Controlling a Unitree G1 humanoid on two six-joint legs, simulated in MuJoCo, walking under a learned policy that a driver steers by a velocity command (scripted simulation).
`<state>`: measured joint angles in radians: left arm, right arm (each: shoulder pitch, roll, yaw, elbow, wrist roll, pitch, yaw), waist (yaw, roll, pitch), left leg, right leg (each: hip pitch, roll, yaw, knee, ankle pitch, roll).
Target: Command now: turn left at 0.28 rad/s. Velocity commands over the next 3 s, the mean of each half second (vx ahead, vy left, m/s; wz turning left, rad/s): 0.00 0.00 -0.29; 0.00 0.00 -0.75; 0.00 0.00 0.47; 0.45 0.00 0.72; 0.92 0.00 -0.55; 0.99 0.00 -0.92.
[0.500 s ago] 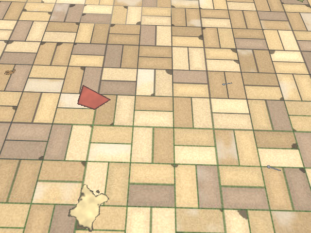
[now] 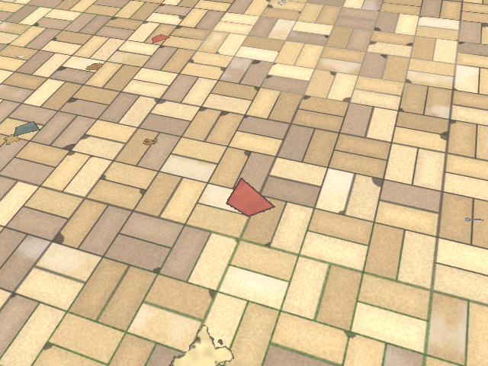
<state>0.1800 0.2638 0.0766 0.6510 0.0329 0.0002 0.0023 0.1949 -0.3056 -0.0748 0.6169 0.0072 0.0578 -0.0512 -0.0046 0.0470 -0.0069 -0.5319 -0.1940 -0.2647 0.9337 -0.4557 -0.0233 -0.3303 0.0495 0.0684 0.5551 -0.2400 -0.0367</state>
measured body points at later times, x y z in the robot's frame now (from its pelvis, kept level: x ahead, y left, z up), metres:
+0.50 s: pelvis +0.04 -0.01 +0.01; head +0.08 -0.01 +0.45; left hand +0.25 +0.25 -0.09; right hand +0.15 -0.31 -0.08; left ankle +0.03 +0.12 -0.73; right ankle +0.01 -0.13 -0.66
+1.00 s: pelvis +0.09 -0.10 +0.00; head +0.11 -0.14 +0.45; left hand +0.38 +0.04 -0.07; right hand +0.08 -0.42 -0.10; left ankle +0.22 +0.01 -0.66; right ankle +0.06 -0.18 -0.73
